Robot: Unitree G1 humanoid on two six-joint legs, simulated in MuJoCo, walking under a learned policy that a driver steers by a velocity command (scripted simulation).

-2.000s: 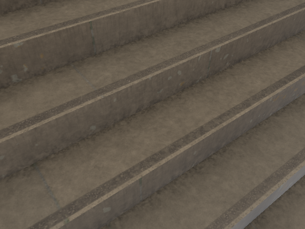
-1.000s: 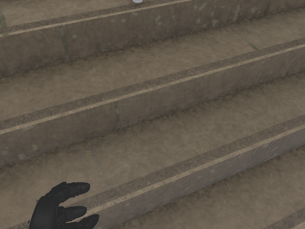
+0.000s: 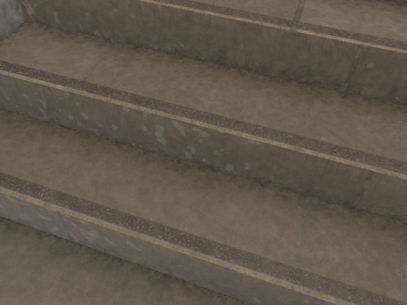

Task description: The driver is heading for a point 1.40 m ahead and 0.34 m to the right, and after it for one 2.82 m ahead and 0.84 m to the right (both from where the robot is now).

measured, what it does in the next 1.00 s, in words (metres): steps on the spot: right foot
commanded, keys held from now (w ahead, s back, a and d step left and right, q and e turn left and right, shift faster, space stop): no key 1.00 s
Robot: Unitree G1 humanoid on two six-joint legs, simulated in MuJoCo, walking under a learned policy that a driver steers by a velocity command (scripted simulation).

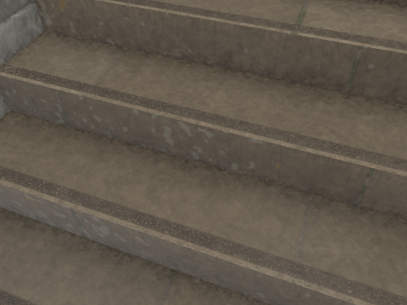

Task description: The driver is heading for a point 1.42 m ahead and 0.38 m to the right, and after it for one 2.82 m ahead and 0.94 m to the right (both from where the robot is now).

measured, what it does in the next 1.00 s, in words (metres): climbs: right foot 0.17 m higher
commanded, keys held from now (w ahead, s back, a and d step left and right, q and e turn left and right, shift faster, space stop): no key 0.20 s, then w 0.24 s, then no key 0.56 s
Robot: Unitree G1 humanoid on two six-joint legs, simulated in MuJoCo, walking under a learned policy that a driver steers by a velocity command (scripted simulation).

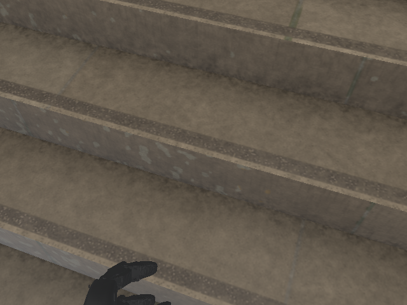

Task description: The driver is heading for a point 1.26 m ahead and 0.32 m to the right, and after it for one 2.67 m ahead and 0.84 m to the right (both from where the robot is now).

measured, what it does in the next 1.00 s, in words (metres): climbs: left foot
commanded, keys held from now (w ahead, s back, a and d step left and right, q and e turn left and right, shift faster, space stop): no key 0.28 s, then w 0.38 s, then w+e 0.34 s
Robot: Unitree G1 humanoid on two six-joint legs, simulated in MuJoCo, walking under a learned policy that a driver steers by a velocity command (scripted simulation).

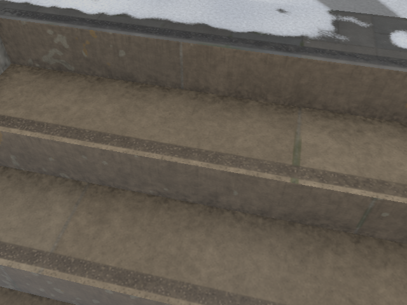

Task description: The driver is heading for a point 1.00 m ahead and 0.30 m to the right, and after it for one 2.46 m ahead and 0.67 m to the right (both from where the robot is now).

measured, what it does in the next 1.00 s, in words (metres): climbs, turning right: right foot 0.17 m higher, then left foot 0.16 m higher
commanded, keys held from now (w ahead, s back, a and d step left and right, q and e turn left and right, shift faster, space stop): w+e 1.00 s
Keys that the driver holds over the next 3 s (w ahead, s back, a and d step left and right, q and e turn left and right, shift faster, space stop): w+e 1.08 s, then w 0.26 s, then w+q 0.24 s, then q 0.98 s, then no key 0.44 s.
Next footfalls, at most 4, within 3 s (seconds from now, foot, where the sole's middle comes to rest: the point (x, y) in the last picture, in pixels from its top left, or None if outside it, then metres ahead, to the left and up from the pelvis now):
0.16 right None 0.19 -0.07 -0.60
0.62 left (173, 259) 0.53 0.08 -0.44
1.26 right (323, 159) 0.71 -0.31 -0.27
1.74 left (301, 31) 1.07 -0.30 -0.11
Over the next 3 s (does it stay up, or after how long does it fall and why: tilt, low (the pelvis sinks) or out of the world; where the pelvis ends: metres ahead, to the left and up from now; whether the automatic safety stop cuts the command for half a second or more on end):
stays up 1.00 -0.35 0.66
